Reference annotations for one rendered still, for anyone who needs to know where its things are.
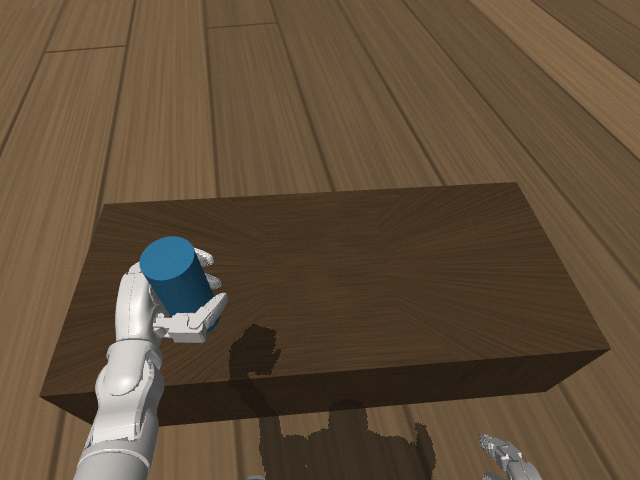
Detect left robot hand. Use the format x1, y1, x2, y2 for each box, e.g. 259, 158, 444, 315
115, 247, 228, 348

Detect right robot hand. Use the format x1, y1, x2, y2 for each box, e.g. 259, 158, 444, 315
479, 434, 542, 480

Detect can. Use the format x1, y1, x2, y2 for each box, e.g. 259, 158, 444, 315
139, 236, 220, 334

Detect left robot arm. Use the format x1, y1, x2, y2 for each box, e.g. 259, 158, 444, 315
73, 338, 165, 480

